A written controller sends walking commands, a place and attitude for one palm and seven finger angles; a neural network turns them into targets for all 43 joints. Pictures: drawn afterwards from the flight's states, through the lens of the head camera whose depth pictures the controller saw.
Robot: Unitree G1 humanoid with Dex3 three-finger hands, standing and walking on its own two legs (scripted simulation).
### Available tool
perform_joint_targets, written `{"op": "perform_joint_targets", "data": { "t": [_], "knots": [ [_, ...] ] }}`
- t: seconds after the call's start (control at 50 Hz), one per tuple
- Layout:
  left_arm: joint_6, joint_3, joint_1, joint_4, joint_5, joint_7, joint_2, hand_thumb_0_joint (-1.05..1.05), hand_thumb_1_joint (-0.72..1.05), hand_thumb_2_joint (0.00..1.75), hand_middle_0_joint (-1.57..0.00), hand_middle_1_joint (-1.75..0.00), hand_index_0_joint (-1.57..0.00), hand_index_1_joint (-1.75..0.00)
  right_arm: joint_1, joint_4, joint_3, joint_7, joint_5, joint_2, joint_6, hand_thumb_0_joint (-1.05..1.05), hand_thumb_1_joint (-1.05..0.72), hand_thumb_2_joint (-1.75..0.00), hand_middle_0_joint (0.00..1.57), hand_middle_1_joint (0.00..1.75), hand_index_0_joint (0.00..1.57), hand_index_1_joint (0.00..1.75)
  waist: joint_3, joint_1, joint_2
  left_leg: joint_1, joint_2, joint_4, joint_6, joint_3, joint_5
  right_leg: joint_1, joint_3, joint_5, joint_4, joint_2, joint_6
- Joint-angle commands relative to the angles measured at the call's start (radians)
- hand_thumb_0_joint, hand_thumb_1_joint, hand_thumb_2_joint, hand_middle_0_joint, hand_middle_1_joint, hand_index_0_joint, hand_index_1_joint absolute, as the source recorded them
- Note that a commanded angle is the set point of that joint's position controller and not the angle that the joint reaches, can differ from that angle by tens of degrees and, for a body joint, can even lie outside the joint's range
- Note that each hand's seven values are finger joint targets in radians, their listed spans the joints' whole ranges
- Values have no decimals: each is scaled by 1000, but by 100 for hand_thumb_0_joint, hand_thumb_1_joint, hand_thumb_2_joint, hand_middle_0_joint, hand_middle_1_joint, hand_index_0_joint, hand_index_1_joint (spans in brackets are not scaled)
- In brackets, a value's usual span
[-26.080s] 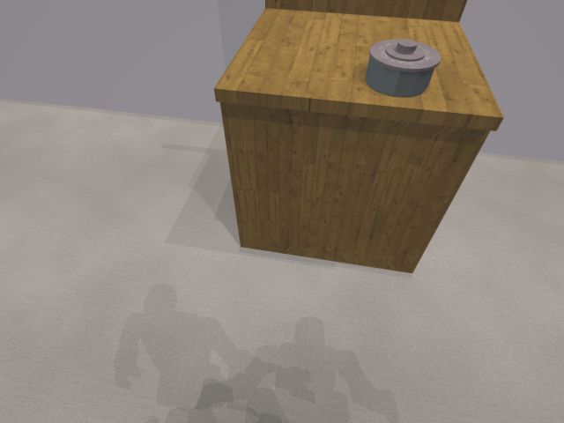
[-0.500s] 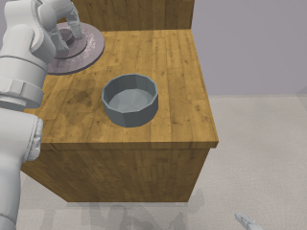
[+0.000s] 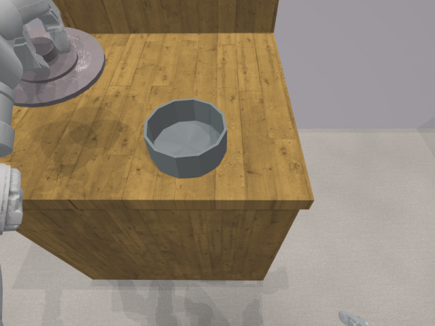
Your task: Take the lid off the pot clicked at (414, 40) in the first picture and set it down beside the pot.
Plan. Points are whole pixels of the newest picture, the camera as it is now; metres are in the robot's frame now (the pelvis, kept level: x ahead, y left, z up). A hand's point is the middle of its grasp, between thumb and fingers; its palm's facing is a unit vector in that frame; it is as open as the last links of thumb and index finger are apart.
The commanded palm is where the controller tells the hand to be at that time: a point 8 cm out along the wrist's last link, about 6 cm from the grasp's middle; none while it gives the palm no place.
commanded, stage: move the lid sideways beside the pot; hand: left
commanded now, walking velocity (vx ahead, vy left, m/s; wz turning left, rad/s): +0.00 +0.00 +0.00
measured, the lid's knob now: (38, 50) +0.49 +0.28 +0.25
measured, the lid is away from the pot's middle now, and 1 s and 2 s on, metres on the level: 0.22 0.23 0.23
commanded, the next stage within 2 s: lower the lid onto the table in 0.32 s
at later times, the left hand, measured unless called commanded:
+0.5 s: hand (11, 53) +0.45 +0.30 +0.26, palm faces -0.22 -0.07 -0.97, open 7.5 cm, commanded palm +0.45 +0.29 +0.33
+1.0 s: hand (36, 69) +0.46 +0.29 +0.23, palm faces -0.26 -0.11 -0.96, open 7.5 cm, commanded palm +0.45 +0.29 +0.30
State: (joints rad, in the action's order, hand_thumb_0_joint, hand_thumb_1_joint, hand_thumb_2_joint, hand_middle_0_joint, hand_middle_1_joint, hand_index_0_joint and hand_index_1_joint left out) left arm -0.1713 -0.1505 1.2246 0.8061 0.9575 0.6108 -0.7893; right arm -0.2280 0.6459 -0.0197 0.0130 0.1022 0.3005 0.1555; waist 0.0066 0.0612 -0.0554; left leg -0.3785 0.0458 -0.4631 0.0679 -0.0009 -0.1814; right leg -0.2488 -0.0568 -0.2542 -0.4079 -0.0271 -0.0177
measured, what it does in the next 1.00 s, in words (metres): stands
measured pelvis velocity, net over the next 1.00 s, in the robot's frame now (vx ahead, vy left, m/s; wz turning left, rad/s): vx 0.00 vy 0.01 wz -0.01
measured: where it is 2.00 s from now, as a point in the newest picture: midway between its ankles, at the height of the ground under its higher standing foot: outside the picture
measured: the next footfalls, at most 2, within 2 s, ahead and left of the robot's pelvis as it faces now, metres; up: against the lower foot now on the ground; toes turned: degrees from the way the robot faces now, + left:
none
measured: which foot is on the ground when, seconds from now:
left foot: down 0.00-1.00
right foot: down 0.00-1.00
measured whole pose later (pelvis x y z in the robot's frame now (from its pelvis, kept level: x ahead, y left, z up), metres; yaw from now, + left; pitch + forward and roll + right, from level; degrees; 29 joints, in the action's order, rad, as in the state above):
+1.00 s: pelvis +0.00 +0.01 +0.00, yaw -1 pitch +6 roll -2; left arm -0.14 -0.11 1.19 0.91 0.96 0.58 -0.79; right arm -0.25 0.64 -0.02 0.01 0.10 0.29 0.14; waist 0.01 0.08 -0.05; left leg -0.39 0.05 -0.48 0.08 0.01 -0.19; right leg -0.26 -0.04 -0.25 -0.41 -0.03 -0.02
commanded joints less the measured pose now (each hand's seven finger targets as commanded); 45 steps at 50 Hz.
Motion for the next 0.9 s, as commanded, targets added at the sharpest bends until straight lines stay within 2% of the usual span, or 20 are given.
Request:
{"op": "perform_joint_targets", "data": {
  "t": [0.0, 0.06, 0.1, 0.12, 0.16, 0.2, 0.22, 0.28, 0.3, 0.34, 0.4, 0.46, 0.52, 0.56, 0.6, 0.66, 0.76, 0.8, 0.84, 0.88],
  "knots": [
    [14, 125, 547, -187, -2, -60, -306, 0, 57, 108, -81, -99, -89, -105, 6, -118, 51, 12, -5, 151, -28, 0, -90, -90, 20, 30, 20, 30, 467, 10, -61, 428, -7, -20, 22, -68, 423, -49, -13, 282, 38, 67, 68],
    [18, 100, 584, -159, 14, -54, -297, 0, 57, 108, -81, -99, -89, -105, 17, -114, 43, 13, 1, 141, -20, 0, -90, -90, 20, 30, 20, 30, 422, 10, -22, 393, -8, -3, 17, -62, 359, -61, -23, 247, 32, 75, 63],
    [23, 74, 581, -193, -3, -57, -268, 0, 57, 108, -81, -99, -89, -105, 16, -116, 49, 12, 0, 150, -18, 0, -90, -90, 20, 30, 20, 30, 441, 17, -83, 430, -12, -11, 16, -70, 390, -79, -20, 238, 41, 68, 69],
    [28, 126, 617, -230, 20, -63, -334, 0, 57, 108, -81, -99, -89, -105, 12, -119, 47, 12, -6, 143, -21, 0, -90, -90, 20, 30, 20, 30, 483, 5, -71, 439, -11, -8, 14, -73, 388, -61, -18, 232, 34, 77, 66],
    [39, 149, 596, -175, 29, -62, -368, 0, 57, 108, -81, -99, -89, -105, 12, -119, 42, 18, -5, 142, -21, 0, -90, -90, 20, 30, 20, 30, 463, 6, -56, 413, -7, -13, 21, -62, 377, -52, -17, 249, 33, 75, 66],
    [42, 94, 560, -148, 2, -55, -298, 0, 57, 108, -81, -99, -89, -105, 2, -112, 47, 18, 1, 151, -14, 0, -90, -90, 20, 30, 20, 30, 430, 16, -70, 416, -15, -8, 17, -69, 389, -81, -24, 231, 43, 69, 67],
    [45, 129, 602, -215, 17, -58, -342, 0, 57, 108, -81, -99, -89, -105, 10, -119, 48, 14, -4, 143, -17, 0, -90, -90, 20, 30, 20, 30, 479, 3, -73, 436, -13, -10, 17, -69, 395, -64, -17, 235, 37, 75, 64],
    [45, 105, 585, -172, 14, -50, -311, 0, 57, 108, -81, -99, -89, -105, 12, -113, 46, 17, -2, 140, -14, 0, -90, -90, 20, 30, 20, 30, 440, 12, -56, 415, -10, -11, 22, -61, 357, -82, -24, 226, 41, 77, 63],
    [46, 90, 552, -176, -3, -53, -294, 0, 57, 108, -81, -99, -89, -105, 6, -114, 49, 16, 0, 150, -13, 0, -90, -90, 20, 30, 20, 30, 440, 17, -87, 429, -14, -15, 20, -68, 388, -90, -22, 226, 48, 70, 67],
    [49, 121, 597, -204, 11, -52, -330, 0, 57, 108, -81, -99, -89, -105, 9, -108, 47, 16, -4, 144, -14, 0, -90, -90, 20, 30, 20, 30, 451, 11, -71, 431, -12, -14, 22, -69, 374, -85, -23, 226, 44, 80, 65],
    [47, 81, 564, -165, -9, -50, -285, 0, 57, 108, -81, -99, -89, -105, 1, -104, 47, 19, 1, 152, -14, 0, -90, -90, 20, 30, 20, 30, 418, 22, -76, 415, -11, -6, 19, -69, 334, -94, -25, 201, 55, 73, 67],
    [5, 76, 656, -175, 9, -55, -278, 0, 57, 108, -81, -99, -89, -105, 3, -99, 47, 16, 3, 141, -35, 0, -90, -90, 20, 30, 20, 30, 448, 18, -96, 439, -7, 1, 16, -82, 322, -92, -27, 194, 42, 80, 67],
    [-3, 99, 617, -186, 18, -63, -292, 0, 57, 108, -81, -99, -89, -105, -7, -103, 48, 12, -5, 142, -44, 0, -90, -90, 20, 30, 20, 30, 486, 12, -72, 448, -5, -9, 13, -88, 377, -72, -22, 221, 36, 82, 68],
    [-11, 65, 593, -126, 17, -58, -243, 0, 57, 108, -81, -99, -89, -105, -2, -99, 45, 12, 0, 138, -45, 0, -90, -90, 20, 30, 20, 30, 419, 18, -51, 415, -5, 0, 13, -83, 315, -103, -31, 189, 39, 83, 66],
    [-9, 69, 515, -74, 0, -61, -245, 0, 57, 108, -81, -99, -89, -105, -15, -98, 47, 12, 0, 154, -42, 0, -90, -90, 20, 30, 20, 30, 395, 17, -30, 379, -7, 5, 13, -78, 297, -88, -29, 192, 46, 74, 68],
    [-8, 71, 631, -175, 23, -68, -257, 0, 57, 108, -81, -99, -89, -105, -3, -106, 48, 12, -5, 143, -49, 0, -90, -90, 20, 30, 20, 30, 455, 15, -74, 431, -7, 3, 13, -85, 306, -91, -27, 187, 33, 81, 68],
    [5, 114, 578, -98, 26, -75, -301, 0, 57, 108, -81, -99, -89, -105, -14, -106, 45, 16, -6, 146, -51, 0, -90, -90, 20, 30, 20, 30, 420, 10, -29, 382, -6, 10, 13, -78, 266, -72, -25, 188, 34, 81, 67],
    [12, 94, 557, -110, 6, -80, -274, 0, 57, 108, -81, -99, -89, -105, -21, -108, 52, 16, -6, 156, -50, 0, -90, -90, 20, 30, 20, 30, 438, 17, -58, 400, -11, 3, 12, -82, 308, -74, -21, 202, 37, 72, 71],
    [17, 128, 587, -155, 25, -82, -309, 0, 57, 108, -81, -99, -89, -105, -11, -117, 52, 15, -13, 147, -54, 0, -90, -90, 20, 30, 20, 30, 471, 11, -70, 422, -6, -8, 17, -79, 339, -65, -16, 227, 30, 81, 69],
    [16, 134, 518, -72, 26, -81, -306, 0, 57, 108, -81, -99, -89, -105, -22, -114, 49, 17, -9, 145, -53, 0, -90, -90, 20, 30, 20, 30, 422, 13, -28, 384, -6, -5, 17, -75, 313, -75, -22, 213, 29, 83, 67]
  ]
}}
